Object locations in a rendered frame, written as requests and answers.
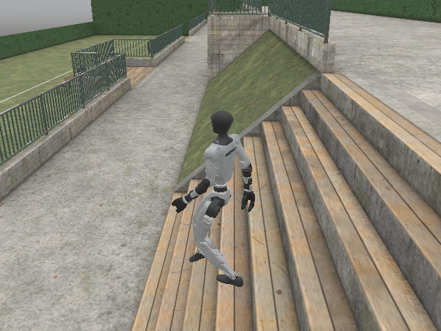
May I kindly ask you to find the robot left upper arm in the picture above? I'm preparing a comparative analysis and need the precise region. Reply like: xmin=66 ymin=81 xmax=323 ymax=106
xmin=202 ymin=146 xmax=219 ymax=188

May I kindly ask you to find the left robot forearm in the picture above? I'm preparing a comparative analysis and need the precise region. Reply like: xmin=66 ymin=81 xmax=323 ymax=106
xmin=183 ymin=179 xmax=210 ymax=204

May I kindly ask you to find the humanoid robot torso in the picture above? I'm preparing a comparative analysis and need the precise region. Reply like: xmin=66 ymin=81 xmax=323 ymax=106
xmin=210 ymin=135 xmax=236 ymax=208

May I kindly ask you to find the robot right hand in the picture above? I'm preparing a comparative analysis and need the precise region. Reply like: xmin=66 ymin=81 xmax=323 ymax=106
xmin=241 ymin=191 xmax=255 ymax=212

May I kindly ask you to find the robot left hand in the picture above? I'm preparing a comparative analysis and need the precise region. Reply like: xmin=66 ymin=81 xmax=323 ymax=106
xmin=172 ymin=197 xmax=187 ymax=213

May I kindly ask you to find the left robot shin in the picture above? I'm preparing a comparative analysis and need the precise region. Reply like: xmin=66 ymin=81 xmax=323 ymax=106
xmin=199 ymin=242 xmax=237 ymax=279

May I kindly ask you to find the robot right upper arm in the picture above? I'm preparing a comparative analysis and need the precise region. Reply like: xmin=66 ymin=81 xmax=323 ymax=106
xmin=229 ymin=134 xmax=251 ymax=169

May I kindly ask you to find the right robot forearm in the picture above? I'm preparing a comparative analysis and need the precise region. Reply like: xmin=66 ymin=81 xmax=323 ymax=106
xmin=242 ymin=164 xmax=252 ymax=192

